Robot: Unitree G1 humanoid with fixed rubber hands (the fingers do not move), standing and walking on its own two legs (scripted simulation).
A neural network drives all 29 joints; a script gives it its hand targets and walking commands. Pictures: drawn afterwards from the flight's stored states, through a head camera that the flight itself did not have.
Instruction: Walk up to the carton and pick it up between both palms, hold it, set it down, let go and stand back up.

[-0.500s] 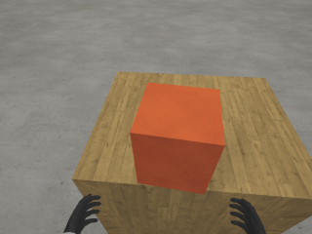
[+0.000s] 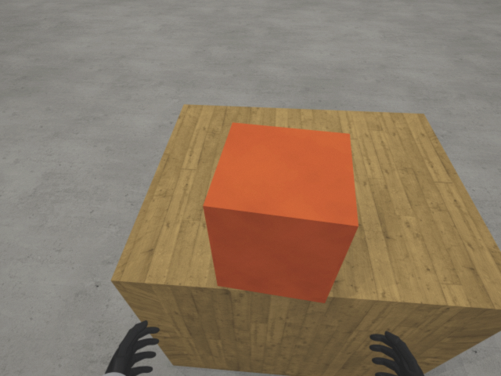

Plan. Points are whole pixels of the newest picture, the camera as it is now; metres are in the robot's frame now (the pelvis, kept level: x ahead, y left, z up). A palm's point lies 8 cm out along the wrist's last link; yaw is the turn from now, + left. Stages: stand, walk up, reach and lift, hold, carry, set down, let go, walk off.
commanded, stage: let go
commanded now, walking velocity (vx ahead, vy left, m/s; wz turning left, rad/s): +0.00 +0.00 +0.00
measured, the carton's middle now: (279, 214) +0.40 -0.02 +0.02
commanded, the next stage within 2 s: stand in 0.38 s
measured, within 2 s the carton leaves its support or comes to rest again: neither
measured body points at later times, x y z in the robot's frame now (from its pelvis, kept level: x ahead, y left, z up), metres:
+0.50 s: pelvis -0.01 +0.00 -0.01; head +0.00 +0.00 +0.44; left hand +0.14 +0.24 -0.10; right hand +0.13 -0.24 -0.12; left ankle -0.03 +0.12 -0.74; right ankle +0.01 -0.11 -0.74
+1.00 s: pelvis -0.01 +0.01 +0.00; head -0.01 +0.01 +0.45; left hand +0.00 +0.24 -0.15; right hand -0.01 -0.23 -0.16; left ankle -0.03 +0.12 -0.74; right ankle +0.01 -0.11 -0.74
